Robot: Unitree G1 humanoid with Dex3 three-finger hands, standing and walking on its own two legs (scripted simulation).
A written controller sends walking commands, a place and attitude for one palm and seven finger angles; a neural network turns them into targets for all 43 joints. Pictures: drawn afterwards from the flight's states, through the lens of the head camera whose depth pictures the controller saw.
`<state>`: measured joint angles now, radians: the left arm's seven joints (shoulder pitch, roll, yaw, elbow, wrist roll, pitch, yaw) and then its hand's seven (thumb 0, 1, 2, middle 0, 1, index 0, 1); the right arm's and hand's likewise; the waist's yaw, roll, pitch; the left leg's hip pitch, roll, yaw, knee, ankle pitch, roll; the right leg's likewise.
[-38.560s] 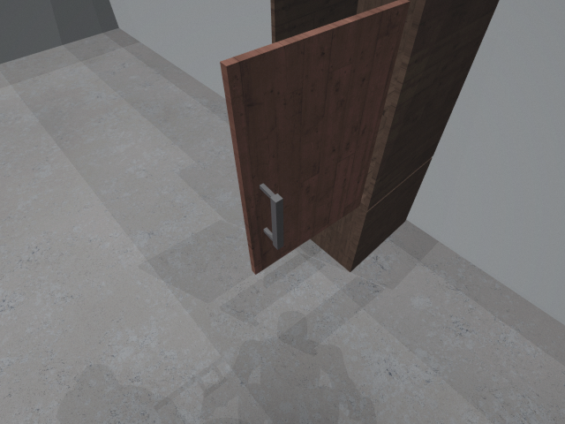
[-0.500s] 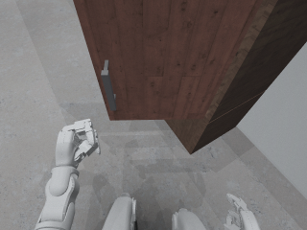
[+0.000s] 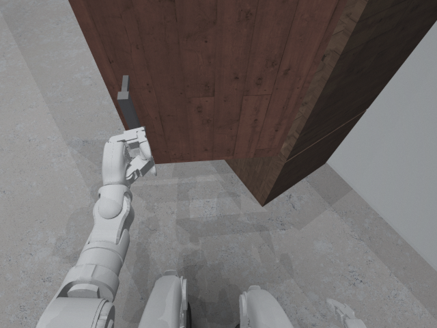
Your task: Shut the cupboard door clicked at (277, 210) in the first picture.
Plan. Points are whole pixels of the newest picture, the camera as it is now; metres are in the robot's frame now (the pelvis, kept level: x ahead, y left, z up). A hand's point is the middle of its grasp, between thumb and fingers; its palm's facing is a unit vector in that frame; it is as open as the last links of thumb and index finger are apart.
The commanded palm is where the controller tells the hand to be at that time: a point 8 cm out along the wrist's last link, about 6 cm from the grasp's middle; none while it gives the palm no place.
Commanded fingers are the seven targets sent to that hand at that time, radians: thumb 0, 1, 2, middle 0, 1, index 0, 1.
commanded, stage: bring the fist close to the handle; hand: left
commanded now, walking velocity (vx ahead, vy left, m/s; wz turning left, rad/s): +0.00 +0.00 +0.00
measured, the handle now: (135, 117) +0.51 +0.17 +0.03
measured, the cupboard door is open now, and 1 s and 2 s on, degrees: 61 56 43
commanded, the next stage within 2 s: push the door shut along its arc in 0.40 s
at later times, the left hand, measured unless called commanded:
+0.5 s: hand (149, 154) +0.42 +0.13 +0.04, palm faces +0.08 -1.00 -0.04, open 3.1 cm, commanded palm +0.39 +0.18 +0.03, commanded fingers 0.00 0.90 0.90 -1.30 -1.50 -1.30 -1.50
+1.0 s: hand (153, 132) +0.47 +0.13 +0.03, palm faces -0.03 -1.00 -0.02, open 3.1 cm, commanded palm +0.46 +0.17 +0.03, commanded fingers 0.00 0.90 0.90 -1.30 -1.50 -1.30 -1.50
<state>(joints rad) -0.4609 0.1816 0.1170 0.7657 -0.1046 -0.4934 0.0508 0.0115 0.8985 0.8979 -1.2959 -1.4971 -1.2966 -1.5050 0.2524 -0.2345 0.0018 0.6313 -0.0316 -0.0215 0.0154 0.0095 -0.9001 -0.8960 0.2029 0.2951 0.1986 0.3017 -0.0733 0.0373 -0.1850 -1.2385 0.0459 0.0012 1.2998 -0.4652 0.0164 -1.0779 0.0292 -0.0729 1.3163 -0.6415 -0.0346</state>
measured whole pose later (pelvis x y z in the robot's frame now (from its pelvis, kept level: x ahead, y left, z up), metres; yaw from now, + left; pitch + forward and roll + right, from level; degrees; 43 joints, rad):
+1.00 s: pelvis +0.00 +0.00 -0.01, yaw -1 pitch +26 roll -3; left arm -0.76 0.30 0.24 1.07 -0.11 -0.54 -0.11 0.01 0.90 0.90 -1.31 -1.50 -1.30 -1.50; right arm 0.30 -0.24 0.00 0.66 -0.03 0.04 0.02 0.01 -0.90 -0.90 0.20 0.29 0.20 0.30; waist -0.12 0.05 -0.19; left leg -1.33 0.06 0.00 1.35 -0.47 0.02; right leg -1.17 0.04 -0.07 1.36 -0.64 -0.03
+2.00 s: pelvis -0.01 +0.00 -0.05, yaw -5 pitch +34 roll -6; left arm -1.27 0.59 0.31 1.30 0.02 -0.33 -0.30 0.00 0.89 0.90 -1.30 -1.50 -1.30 -1.50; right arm 0.38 -0.25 0.05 0.65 -0.04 0.01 0.04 0.00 -0.90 -0.90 0.20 0.30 0.20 0.30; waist -0.28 0.08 -0.15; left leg -1.58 0.09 -0.03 1.49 -0.51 0.02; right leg -1.41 0.08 -0.09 1.47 -0.66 -0.04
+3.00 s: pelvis +0.01 -0.01 -0.01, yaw +0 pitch +29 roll -2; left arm -0.83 0.16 0.20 1.07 0.02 -0.59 0.22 0.01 0.90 0.90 -1.30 -1.50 -1.30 -1.51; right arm 0.31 -0.24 -0.05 0.66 -0.09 0.06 0.11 0.00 -0.90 -0.90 0.20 0.29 0.20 0.30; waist -0.16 0.05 -0.19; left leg -1.34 0.06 -0.01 1.32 -0.48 0.00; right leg -1.19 0.05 -0.08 1.34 -0.66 -0.05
